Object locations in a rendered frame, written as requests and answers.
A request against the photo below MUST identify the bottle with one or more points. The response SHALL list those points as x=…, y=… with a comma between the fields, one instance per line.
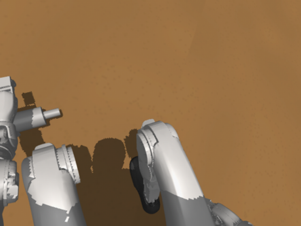
x=32, y=118

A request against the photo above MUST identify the left robot hand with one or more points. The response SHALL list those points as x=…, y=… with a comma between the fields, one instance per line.
x=8, y=100

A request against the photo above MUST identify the right robot foot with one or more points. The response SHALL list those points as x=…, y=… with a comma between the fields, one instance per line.
x=137, y=179

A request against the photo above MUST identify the right robot hand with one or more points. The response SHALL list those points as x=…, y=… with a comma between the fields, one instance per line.
x=222, y=216

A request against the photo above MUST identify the left robot arm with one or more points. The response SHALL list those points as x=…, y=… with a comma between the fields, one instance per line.
x=9, y=177

